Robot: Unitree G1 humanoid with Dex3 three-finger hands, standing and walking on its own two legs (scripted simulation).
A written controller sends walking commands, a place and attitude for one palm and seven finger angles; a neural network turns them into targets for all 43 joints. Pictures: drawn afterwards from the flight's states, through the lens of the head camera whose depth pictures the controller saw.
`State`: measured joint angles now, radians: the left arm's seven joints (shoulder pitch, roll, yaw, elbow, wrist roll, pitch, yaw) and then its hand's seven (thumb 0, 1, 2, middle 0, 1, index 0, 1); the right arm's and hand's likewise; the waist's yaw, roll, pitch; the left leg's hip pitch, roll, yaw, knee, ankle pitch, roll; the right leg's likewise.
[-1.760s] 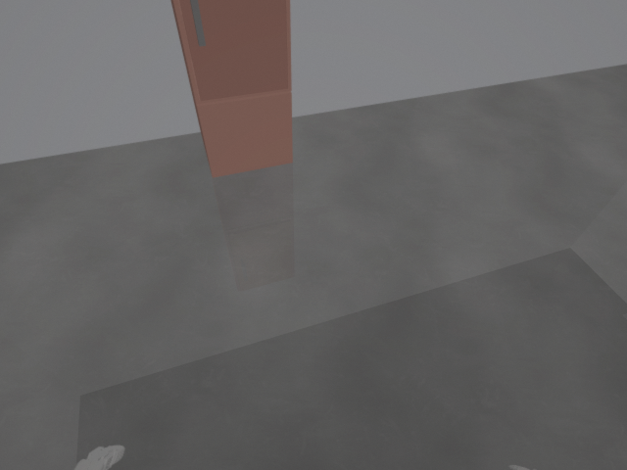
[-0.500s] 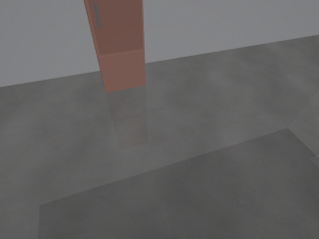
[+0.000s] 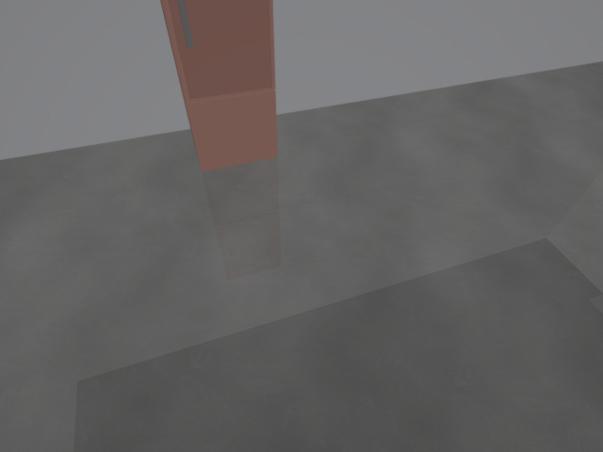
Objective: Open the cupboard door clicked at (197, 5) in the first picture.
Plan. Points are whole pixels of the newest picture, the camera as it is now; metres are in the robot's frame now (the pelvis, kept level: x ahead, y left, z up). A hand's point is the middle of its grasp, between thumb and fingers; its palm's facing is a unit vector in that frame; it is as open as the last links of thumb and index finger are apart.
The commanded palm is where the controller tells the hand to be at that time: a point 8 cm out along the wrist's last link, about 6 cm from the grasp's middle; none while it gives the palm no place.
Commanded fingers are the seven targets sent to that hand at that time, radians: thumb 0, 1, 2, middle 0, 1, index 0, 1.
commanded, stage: walk to a spot facing it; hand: left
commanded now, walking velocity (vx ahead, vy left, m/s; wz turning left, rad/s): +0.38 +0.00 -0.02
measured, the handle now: (185, 21) +1.48 +0.53 -0.04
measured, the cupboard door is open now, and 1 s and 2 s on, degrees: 0 0 0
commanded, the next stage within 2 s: turn to face it in 1.68 s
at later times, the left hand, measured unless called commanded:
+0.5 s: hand out of the picture +0.13 +0.21 -0.19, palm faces -0.02 -0.99 -0.13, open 7.4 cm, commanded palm none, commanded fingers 0.00 0.90 0.90 -0.20 -0.30 -0.20 -0.30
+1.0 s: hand (223, 317) +0.38 +0.18 -0.18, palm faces +0.04 -0.98 -0.20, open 7.2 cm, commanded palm none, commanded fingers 0.00 0.90 0.90 -0.20 -0.30 -0.20 -0.30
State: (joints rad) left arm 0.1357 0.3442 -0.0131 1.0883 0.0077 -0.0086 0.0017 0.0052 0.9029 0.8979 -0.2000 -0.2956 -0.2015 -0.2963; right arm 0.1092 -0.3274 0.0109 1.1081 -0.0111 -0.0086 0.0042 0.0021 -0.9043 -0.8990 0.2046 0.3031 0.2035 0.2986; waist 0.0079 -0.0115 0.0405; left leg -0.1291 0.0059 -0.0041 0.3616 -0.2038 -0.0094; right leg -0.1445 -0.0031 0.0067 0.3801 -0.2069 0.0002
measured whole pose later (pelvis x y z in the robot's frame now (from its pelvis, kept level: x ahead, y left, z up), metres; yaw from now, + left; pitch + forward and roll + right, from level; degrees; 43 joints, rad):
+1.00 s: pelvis +0.36 -0.01 -0.01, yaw +0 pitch -1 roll -2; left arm 0.29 0.18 0.05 1.08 0.02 -0.07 0.02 -0.01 0.94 0.90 -0.20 -0.30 -0.20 -0.30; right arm 0.22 -0.17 -0.07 1.03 -0.03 -0.02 0.00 0.01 -0.94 -0.90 0.20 0.30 0.20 0.30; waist -0.02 0.02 0.01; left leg -0.58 0.16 0.05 1.00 -0.20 -0.01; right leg -0.15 0.03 -0.19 0.43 -0.27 -0.07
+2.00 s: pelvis +0.77 -0.03 -0.01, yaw -3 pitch -2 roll -1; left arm 0.22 0.16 0.04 1.06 0.01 -0.05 0.03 -0.01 0.95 0.90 -0.20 -0.30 -0.20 -0.30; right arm 0.26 -0.16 -0.05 1.06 -0.02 0.01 -0.01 0.01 -0.93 -0.90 0.20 0.30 0.20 0.30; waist -0.04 0.04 0.04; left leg -0.54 0.12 0.07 1.01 -0.27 -0.04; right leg -0.17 -0.02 -0.23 0.44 -0.24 -0.06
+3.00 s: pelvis +0.83 -0.06 +0.00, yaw +24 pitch -1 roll +2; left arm 0.28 0.15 0.03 0.96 0.02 -0.02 0.02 0.00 0.91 0.90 -0.20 -0.30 -0.20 -0.30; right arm 0.22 -0.25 -0.08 1.01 -0.03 0.08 0.02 0.00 -0.91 -0.90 0.20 0.30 0.20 0.30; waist 0.01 0.03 0.05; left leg -0.41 0.05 -0.01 1.01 -0.38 -0.06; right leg -0.19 -0.08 -0.17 0.47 -0.27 -0.03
